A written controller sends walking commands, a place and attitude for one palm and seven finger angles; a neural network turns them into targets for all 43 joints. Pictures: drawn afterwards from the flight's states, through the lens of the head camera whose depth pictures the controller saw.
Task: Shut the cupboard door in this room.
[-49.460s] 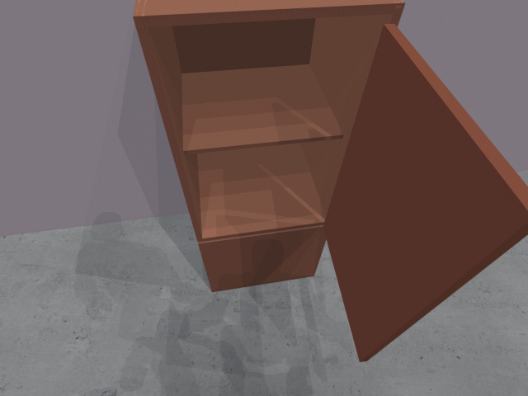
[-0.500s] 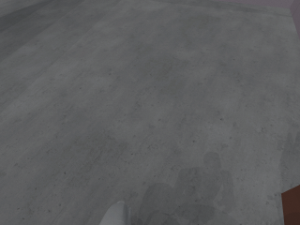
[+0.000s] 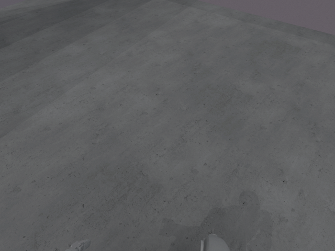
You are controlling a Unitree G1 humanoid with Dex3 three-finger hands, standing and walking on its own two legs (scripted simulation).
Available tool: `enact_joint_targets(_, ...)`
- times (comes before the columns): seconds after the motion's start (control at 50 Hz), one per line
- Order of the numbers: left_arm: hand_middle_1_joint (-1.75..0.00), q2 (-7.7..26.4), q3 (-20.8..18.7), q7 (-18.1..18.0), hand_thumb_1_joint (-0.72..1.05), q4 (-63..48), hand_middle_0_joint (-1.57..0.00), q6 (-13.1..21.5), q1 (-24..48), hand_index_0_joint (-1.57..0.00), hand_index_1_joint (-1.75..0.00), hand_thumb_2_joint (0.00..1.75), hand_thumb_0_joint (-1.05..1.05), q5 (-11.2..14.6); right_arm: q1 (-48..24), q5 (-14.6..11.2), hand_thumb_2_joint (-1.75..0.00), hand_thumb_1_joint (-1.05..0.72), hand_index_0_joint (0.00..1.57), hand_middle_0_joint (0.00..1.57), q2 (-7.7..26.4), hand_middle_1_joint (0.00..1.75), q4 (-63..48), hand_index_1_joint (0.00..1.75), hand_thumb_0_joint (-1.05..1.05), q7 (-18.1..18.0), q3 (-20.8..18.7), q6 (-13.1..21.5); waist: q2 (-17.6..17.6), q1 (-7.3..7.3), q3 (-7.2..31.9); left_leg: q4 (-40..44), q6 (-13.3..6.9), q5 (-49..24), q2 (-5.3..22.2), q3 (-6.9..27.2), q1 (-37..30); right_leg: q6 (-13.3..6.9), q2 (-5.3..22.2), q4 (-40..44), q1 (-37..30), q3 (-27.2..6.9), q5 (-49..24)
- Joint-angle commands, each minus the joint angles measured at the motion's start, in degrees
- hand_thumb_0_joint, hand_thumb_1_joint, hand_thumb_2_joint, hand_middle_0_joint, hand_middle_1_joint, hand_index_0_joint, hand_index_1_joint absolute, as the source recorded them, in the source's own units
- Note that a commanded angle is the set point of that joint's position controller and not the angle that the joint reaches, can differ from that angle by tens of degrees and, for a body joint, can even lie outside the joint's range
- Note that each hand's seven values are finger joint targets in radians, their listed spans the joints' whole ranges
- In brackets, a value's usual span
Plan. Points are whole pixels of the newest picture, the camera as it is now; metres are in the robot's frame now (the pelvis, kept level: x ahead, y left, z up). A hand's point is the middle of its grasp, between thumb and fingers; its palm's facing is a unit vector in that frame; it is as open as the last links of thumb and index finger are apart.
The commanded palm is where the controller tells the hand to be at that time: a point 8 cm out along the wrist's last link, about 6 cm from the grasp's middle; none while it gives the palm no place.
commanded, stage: walk to a spot facing it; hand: left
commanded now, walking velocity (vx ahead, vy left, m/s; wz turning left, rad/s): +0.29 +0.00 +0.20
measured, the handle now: out of the picture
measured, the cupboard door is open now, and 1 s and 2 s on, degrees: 7 7 7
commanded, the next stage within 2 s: turn to face it in 0.08 s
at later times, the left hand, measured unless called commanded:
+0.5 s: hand (122, 234) +0.19 +0.14 -0.17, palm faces +0.04 -0.97 -0.23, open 7.2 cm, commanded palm none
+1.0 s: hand (136, 168) +0.39 +0.13 -0.16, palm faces -0.30 -0.92 -0.24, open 7.4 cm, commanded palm none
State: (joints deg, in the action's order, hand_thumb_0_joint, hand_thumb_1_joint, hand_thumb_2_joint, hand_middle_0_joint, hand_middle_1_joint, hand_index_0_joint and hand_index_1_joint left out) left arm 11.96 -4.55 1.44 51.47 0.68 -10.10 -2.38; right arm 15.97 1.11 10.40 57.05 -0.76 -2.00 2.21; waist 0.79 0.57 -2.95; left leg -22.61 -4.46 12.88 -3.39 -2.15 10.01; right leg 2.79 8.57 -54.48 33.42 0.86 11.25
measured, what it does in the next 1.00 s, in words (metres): walks ahead, turning right: right foot, then left foot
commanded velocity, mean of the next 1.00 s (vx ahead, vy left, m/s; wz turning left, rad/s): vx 0.03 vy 0.00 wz -0.44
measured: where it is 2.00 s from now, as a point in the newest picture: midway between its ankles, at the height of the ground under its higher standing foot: (177, 244)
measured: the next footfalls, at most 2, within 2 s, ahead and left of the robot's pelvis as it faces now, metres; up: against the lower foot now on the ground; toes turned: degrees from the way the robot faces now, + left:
right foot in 0.18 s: +0.21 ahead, -0.15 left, +0.00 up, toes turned -3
left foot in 0.60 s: +0.27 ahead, +0.06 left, +0.00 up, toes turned -2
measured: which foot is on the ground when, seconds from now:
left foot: down 0.00-0.18, up 0.20-0.58, down 0.60-1.00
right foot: up 0.00-0.16, down 0.18-0.60, up 0.62-1.00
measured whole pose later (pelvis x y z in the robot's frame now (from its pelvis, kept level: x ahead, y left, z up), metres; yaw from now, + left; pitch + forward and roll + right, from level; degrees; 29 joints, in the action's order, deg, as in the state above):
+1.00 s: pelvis +0.22 -0.05 -0.01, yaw -20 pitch +0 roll -2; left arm 14.1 -6.0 1.9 50.9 -4.1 -8.9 -1.9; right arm 12.6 1.6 12.4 54.3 -1.6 -3.1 -1.1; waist -1.0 0.7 -4.5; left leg -30.9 0.2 18.6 8.8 -15.8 11.3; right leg 2.2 2.7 -44.4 21.8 4.2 21.9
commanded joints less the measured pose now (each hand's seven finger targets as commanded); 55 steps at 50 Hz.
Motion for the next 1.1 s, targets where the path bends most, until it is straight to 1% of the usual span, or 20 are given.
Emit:
enact_joint_targets(0.0,-0.3,2.33,0.3,0.21,0.9,-3.55,-0.2,0.43,2.2,-0.2,-0.3,0.9,0.0,0.58,4.56,0.28,-0.9,-0.9,0.2,0.2,7.61,0.3,-1.3,0.3,0.0,-0.22,-1.65,1.71,-4.7,0.93,-1.88,13.1,-7.43,-0.3,14.66,12.48,1.2,0.19,-1.43,10.99,-2.5,1.39,-3.88)
enact_joint_targets(0.08,-0.3,3.13,0.51,0.14,0.9,-4.47,-0.2,1.3,4.7,-0.2,-0.3,0.9,0.0,0.67,6.89,0.41,-0.9,-0.9,0.2,0.2,7.83,0.3,0.45,0.3,0.0,-0.35,-1.77,1.6,-5.69,1.38,-1.23,7.46,-6.61,-11.46,14.8,11.84,-2.12,-0.81,-4.74,19.78,-8.95,3.21,-2.56)
enact_joint_targets(0.12,-0.3,4.88,-0.27,-0.17,0.9,-2.79,-0.2,1.94,-1.96,-0.2,-0.3,0.9,0.0,0.65,6.11,0.15,-0.9,-0.9,0.2,0.2,7.67,0.3,0.64,0.3,0.0,-0.31,-1.8,1.32,-4.15,-1.96,1.27,-0.28,-3.98,-13.25,12.2,10.52,1.2,-1.56,-6.27,26.99,-21.27,3.23,-5.09)
enact_joint_targets(0.14,-0.3,7.61,-1.12,-0.58,0.9,-0.87,-0.2,2.61,-8.79,-0.2,-0.3,0.9,0.0,0.49,5.76,-0.45,-0.9,-0.9,0.2,0.2,6.51,0.3,0.34,0.3,0.0,-0.08,-1.68,1.54,0.29,-4.95,5.17,-10.09,-1.95,-11.63,9.48,8.76,9.11,-3.11,-2.12,28.95,-35.49,-1.84,-6.8)
enact_joint_targets(0.16,-0.3,12.84,-2.37,-1.34,0.9,1.56,-0.2,3.11,-17.13,-0.2,-0.3,0.9,0.0,0.0,7.48,-0.87,-0.9,-0.9,0.2,0.2,3.61,0.3,-0.52,0.3,0.0,0.33,-1.11,2.05,13.07,-7.42,12.34,-26.29,1.34,5.02,1.48,1.56,20.31,-7.77,12.19,31.71,-49.62,-16.91,-13.18)
enact_joint_targets(0.18,-0.3,14.35,-2.19,-1.54,0.9,2.65,-0.2,2.78,-19.81,-0.2,-0.3,0.9,0.0,0.61,9.87,-0.78,-0.9,-0.9,0.2,0.2,4.1,0.3,-0.75,0.3,0.0,-0.17,-1.24,1.62,13.9,-6.35,14.74,-40.56,2.34,23.68,-0.16,1.36,22.03,-13.59,20.59,36.02,-47.16,-25.34,-15.69)
enact_joint_targets(0.22,-0.3,7.65,-0.69,-2.45,0.9,2.34,-0.2,2.77,-11.59,-0.2,-0.3,0.9,0.0,1.28,8.02,-0.33,-0.9,-0.9,0.2,0.2,3.71,0.3,1.12,0.3,0.0,-0.52,-1.4,1.09,10.91,-3.47,7.9,-45.67,2.91,16.61,5.18,4.91,23.6,-14.13,15.72,36.75,-37.84,-19.22,-23.96)
enact_joint_targets(0.3,-0.3,3.13,1.0,-2.58,0.9,2.17,-0.2,2.92,-5.98,-0.2,-0.3,0.9,0.0,1.37,6.83,0.03,-0.9,-0.9,0.2,0.2,-0.94,0.3,1.45,0.3,0.0,-0.03,0.08,-1.02,5.23,0.92,3.31,-32.97,5.94,9.57,7.32,-0.08,14.95,-12.59,7.14,36.75,-23.59,-4.04,-38.23)
enact_joint_targets(0.46,-0.3,7.1,-1.24,-2.52,0.9,2.84,-0.2,0.87,-7.59,-0.2,-0.3,0.9,0.0,1.17,-1.91,-0.35,-0.9,-0.9,0.2,0.2,1.46,0.3,-2.79,0.3,0.0,-0.41,-0.74,-2.35,7.43,-0.78,6.19,-19.63,7.73,6.02,5.1,-1.41,12.46,-13.39,4.93,33.94,-25.74,-11.45,-31.34)
enact_joint_targets(0.52,-0.3,7.41,-1.76,-2.48,0.9,2.4,-0.2,-0.25,-5.75,-0.2,-0.3,0.9,0.0,1.34,-2.06,-0.62,-0.9,-0.9,0.2,0.2,3.16,0.3,-3.6,0.3,0.0,-0.87,-1.12,-2.01,7.27,0.64,5.18,-9.24,7.48,0.85,4.55,-0.75,3.45,-10.89,3.06,31.21,-19.19,-14.05,-21.19)
enact_joint_targets(0.54,-0.3,6.65,-1.65,-2.43,0.9,1.93,-0.2,-0.62,-4.87,-0.2,-0.3,0.9,0.0,1.58,-0.55,-0.57,-0.9,-0.9,0.2,0.2,4.47,0.3,-3.15,0.3,0.0,-1.18,-1.28,-1.57,5.26,1.7,5.28,-3.35,7.06,-3.1,6.17,-0.38,-3.4,-8.79,0.77,29.06,-14.67,-12.88,-16.0)
enact_joint_targets(0.58,-0.3,2.05,-0.91,-1.95,0.9,0.4,-0.2,-1.32,-6.73,-0.2,-0.3,0.9,0.0,2.35,2.32,0.41,-0.9,-0.9,0.2,0.2,12.51,0.3,-3.64,0.3,0.0,-1.83,-2.47,-0.98,-15.31,2.09,6.99,4.05,-1.71,-16.18,26.72,19.02,-11.1,-2.61,-10.99,12.24,-2.56,-2.35,19.85)
enact_joint_targets(0.6,-0.3,3.66,-1.08,-1.94,0.9,-0.28,-0.2,-1.6,-5.39,-0.2,-0.3,0.9,0.0,1.89,2.75,0.68,-0.9,-0.9,0.2,0.2,12.87,0.3,-4.09,0.3,0.0,-2.15,-2.47,-1.48,-12.98,2.89,5.85,5.25,-6.16,-16.29,30.66,20.16,-6.97,-2.27,-9.83,0.46,-3.18,-1.98,26.05)
enact_joint_targets(0.72,-0.3,3.89,-2.08,-0.27,0.9,0.16,-0.2,-3.72,-6.26,-0.2,-0.3,0.9,0.0,1.07,-5.17,0.32,-0.9,-0.9,0.2,0.2,9.26,0.3,-7.37,0.3,0.0,-2.44,-1.38,-1.3,-8.81,-1.28,4.24,4.19,-3.61,-23.49,22.87,2.76,-3.18,0.36,-5.83,-12.4,-2.21,-0.49,13.29)
enact_joint_targets(0.92,-0.3,3.44,-1.26,0.45,0.9,-4.77,-0.2,-3.66,1.22,-0.2,-0.3,0.9,0.0,0.8,-1.38,0.75,-0.9,-0.9,0.2,0.2,11.93,0.3,-5.95,0.3,0.0,-1.2,-3.43,-2.05,-13.21,1.2,3.47,0.09,-2.78,-22.75,24.6,-4.22,-4.81,-0.35,-6.5,9.3,-8.88,5.02,11.31)
enact_joint_targets(0.98,-0.3,4.78,-1.47,0.41,0.9,-4.52,-0.2,-3.13,-1.77,-0.2,-0.3,0.9,0.0,0.86,-3.12,0.58,-0.9,-0.9,0.2,0.2,13.24,0.3,-6.58,0.3,0.0,-0.85,-3.88,-2.33,-10.86,-1.13,4.78,-6.28,0.38,-19.18,23.89,-6.75,-1.8,-1.93,-7.42,20.34,-17.37,5.83,4.0)
enact_joint_targets(1.0,-0.3,6.68,-1.89,0.23,0.9,-3.48,-0.2,-2.72,-5.1,-0.2,-0.3,0.9,0.0,0.71,-3.69,0.21,-0.9,-0.9,0.2,0.2,13.08,0.3,-6.95,0.3,0.0,-0.62,-3.92,-2.4,-7.11,-3.06,5.81,-12.37,2.73,-14.91,21.86,-8.6,2.68,-2.92,-6.7,26.53,-24.57,4.63,-2.71)
enact_joint_targets(1.02,-0.3,12.42,-2.76,-0.41,0.9,-2.82,-0.2,-1.87,-9.03,-0.2,-0.3,0.9,0.0,0.18,-3.3,-0.34,-0.9,-0.9,0.2,0.2,9.75,0.3,-8.25,0.3,0.0,-0.12,-3.38,-2.56,7.41,-5.06,8.43,-24.97,6.28,-0.63,15.97,-12.23,11.3,-6.46,3.49,32.98,-32.92,-8.8,-12.99)
enact_joint_targets(1.04,-0.3,17.3,-3.48,-1.11,0.9,-2.04,-0.2,-1.46,-11.63,-0.2,-0.3,0.9,0.0,0.64,-6.65,-0.26,-0.9,-0.9,0.2,0.2,6.88,0.3,-10.96,0.3,0.0,-0.08,-2.26,-2.9,17.73,-6.55,6.8,-38.13,8.6,25.39,7.62,-8.88,23.83,-12.88,13.75,34.12,-34.35,-24.5,-33.38)
enact_joint_targets(1.08,-0.3,15.83,-3.15,-2.17,0.9,-3.3,-0.2,-1.81,-8.03,-0.2,-0.3,0.9,0.0,1.2,-7.08,-0.58,-0.9,-0.9,0.2,0.2,8.0,0.3,-10.96,0.3,0.0,-0.57,-2.26,-4.11,11.2,-4.61,4.87,-47.2,7.99,19.78,9.96,1.54,26.93,-16.07,12.9,36.39,-28.63,-22.27,-17.89)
